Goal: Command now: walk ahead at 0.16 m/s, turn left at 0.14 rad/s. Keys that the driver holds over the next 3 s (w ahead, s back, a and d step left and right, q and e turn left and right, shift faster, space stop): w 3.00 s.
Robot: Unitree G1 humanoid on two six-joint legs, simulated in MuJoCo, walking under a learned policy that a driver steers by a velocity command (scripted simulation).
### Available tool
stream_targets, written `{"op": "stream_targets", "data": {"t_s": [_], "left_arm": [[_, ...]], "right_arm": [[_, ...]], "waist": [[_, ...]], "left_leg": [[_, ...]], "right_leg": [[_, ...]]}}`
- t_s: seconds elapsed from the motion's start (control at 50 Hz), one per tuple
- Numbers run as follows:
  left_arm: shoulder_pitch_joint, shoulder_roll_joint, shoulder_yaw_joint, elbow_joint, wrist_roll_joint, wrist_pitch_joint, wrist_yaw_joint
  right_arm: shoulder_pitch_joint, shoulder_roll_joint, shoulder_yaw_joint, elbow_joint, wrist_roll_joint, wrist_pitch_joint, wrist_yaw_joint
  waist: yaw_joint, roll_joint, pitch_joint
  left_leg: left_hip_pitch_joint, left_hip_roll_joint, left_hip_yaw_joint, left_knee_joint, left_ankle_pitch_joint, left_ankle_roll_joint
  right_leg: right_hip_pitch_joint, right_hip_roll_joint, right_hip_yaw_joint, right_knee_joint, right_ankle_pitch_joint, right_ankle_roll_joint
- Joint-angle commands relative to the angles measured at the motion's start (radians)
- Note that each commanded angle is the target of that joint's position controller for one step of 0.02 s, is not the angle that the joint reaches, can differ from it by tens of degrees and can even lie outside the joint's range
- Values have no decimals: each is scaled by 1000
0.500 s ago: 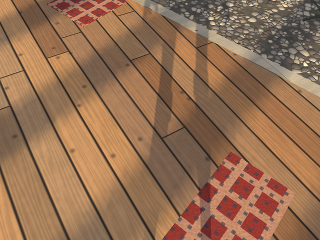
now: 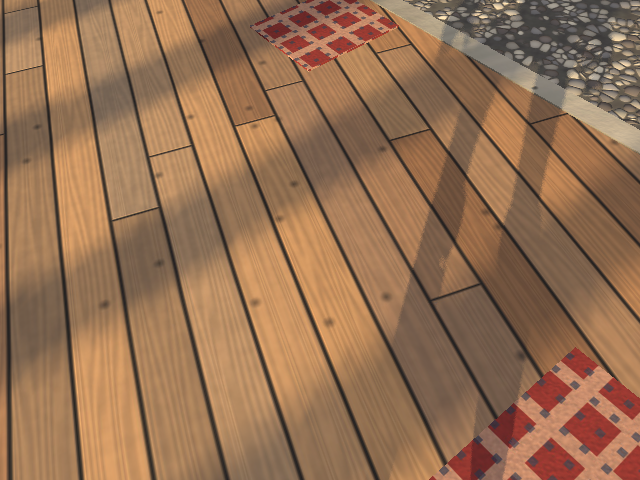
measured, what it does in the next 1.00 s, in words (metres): walks ahead: left foot, then right foot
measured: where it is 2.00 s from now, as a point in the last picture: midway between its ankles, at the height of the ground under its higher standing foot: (355, 265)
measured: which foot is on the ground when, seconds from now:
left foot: up 0.00-0.10, down 0.12-0.54, up 0.56-1.00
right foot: down 0.00-0.12, up 0.14-0.52, down 0.54-1.00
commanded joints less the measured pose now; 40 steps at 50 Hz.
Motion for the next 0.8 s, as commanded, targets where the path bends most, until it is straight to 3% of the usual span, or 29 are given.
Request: {"op": "stream_targets", "data": {"t_s": [0.02,0.04,0.08,0.1,0.12,0.14,0.16,0.18,0.2,0.24,0.28,0.34,0.44,0.48,0.5,0.52,0.54,0.56,0.58,0.6,0.62,0.64,0.66,0.7,0.8], "left_arm": [[72,202,62,-2,9,5,-14],[76,203,66,8,9,8,-19],[47,196,70,18,-4,11,-21],[33,173,66,19,-5,4,-19],[-11,115,51,-8,-5,-10,-21],[-100,65,33,-63,-11,-25,-25],[-153,153,55,-78,9,-31,-18],[-114,159,60,-56,3,-37,-27],[-69,155,60,-28,0,-43,-38],[-52,150,61,-7,15,-45,-55],[-82,125,55,-17,19,-42,-63],[-181,94,40,-56,14,-39,-70],[-263,84,28,-100,7,-37,-65],[-182,101,37,-78,7,-40,-51],[-82,121,48,-46,6,-45,-40],[84,140,61,13,8,-53,-29],[248,202,81,54,26,-62,-12],[309,320,103,67,41,-66,-11],[252,263,94,74,-2,-59,-22],[122,211,80,57,-9,-61,-24],[60,146,64,50,-6,-70,-30],[39,120,55,59,-4,-80,-30],[36,96,47,74,-5,-87,-28],[74,89,44,102,-6,-105,-30],[171,90,42,160,-14,-114,-29]], "right_arm": [[-47,-74,-3,-53,-6,-22,3],[-40,-67,1,-43,-4,-31,2],[42,-30,13,2,-6,-53,-7],[96,-40,12,26,-8,-67,-16],[186,-95,3,48,-17,-83,-27],[254,-203,-24,58,-11,-91,-32],[247,-198,-29,83,-15,-97,-30],[190,-143,-14,72,-8,-108,-26],[153,-107,-5,66,-5,-117,-23],[147,-79,5,73,-3,-133,-23],[187,-71,8,100,3,-143,-19],[222,-68,11,131,4,-146,-16],[262,-100,8,174,2,-150,-23],[236,-114,7,179,2,-152,-28],[229,-125,4,182,-1,-149,-30],[218,-128,3,182,1,-145,-30],[223,-100,13,165,2,-148,-27],[333,38,40,139,22,-149,-17],[268,-78,9,149,-3,-151,-17],[201,-88,1,123,-2,-152,-11],[157,-70,8,115,-3,-157,-5],[152,-44,10,118,-5,-151,-1],[170,-29,14,124,-15,-138,4],[173,-3,18,129,-19,-119,14],[-40,8,22,56,-21,-107,25]], "waist": [[40,-236,-17],[31,-221,-2],[-31,-166,11],[-63,-124,2],[-107,6,-27],[-152,200,-18],[-145,91,110],[-96,51,131],[-69,60,120],[-52,83,79],[-52,68,58],[-66,62,82],[-69,71,93],[-18,69,49],[30,61,-13],[104,30,-103],[161,-38,-207],[100,-299,-344],[95,-181,-293],[35,-142,-131],[19,-79,-63],[-10,-85,-30],[-36,-102,-20],[-50,-100,-24],[-23,-84,44]], "left_leg": [[-36,-3,107,-147,-50,29],[6,-1,122,-212,-29,47],[201,-3,157,-446,142,95],[343,14,122,-503,174,120],[506,173,-84,-582,20,153],[531,395,-449,-694,-248,243],[408,449,-485,-713,-206,305],[395,401,-417,-705,-165,301],[397,350,-335,-712,-79,273],[400,284,-208,-711,136,247],[390,263,-134,-695,328,245],[329,243,-67,-693,486,243],[315,277,-31,-670,693,220],[328,285,0,-565,954,191],[334,277,20,-433,1107,174],[282,241,56,-232,1127,154],[93,189,84,45,847,139],[-212,1,122,427,73,96],[-289,5,-8,528,-1,121],[-327,72,9,532,88,133],[-304,112,26,479,157,136],[-264,142,37,424,182,134],[-214,157,45,385,191,124],[-194,159,68,352,205,110],[-364,193,121,146,364,63]], "right_leg": [[75,-217,284,-213,-255,-165],[45,-219,286,-215,-271,-164],[-73,-183,240,-166,-287,-135],[-183,-155,210,-106,-302,-105],[-356,-95,127,74,-324,-63],[-548,38,-44,308,-307,-19],[-606,-22,1,422,-285,-24],[-603,-51,26,470,-219,-25],[-587,-66,25,487,-165,-17],[-554,-78,-9,527,-84,4],[-555,-78,-36,543,-34,25],[-533,-79,-74,452,33,47],[-383,-46,-106,240,79,-2],[-240,-6,-117,195,47,-39],[-118,25,-122,168,27,-55],[87,45,-127,100,51,-76],[340,-111,43,66,-89,-113],[551,-428,577,-62,-282,-230],[433,-413,740,-189,-329,-241],[289,-388,559,-189,-322,-224],[168,-342,436,-217,-206,-210],[93,-292,337,-236,-108,-182],[32,-259,267,-253,-27,-165],[5,-241,198,-273,98,-171],[50,-207,97,-336,164,-174]]}}
Next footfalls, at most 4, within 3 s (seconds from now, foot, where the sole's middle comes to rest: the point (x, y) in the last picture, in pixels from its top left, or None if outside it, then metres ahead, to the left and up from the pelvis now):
0.12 left None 0.01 0.10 -0.78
0.54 right None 0.35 -0.10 -0.78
1.06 left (325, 401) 0.65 0.08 -0.78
1.62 right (399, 289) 0.95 -0.10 -0.78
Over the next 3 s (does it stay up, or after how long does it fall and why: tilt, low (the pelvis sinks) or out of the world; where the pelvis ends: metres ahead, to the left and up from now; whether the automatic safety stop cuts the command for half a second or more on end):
stays up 1.52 -0.05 0.00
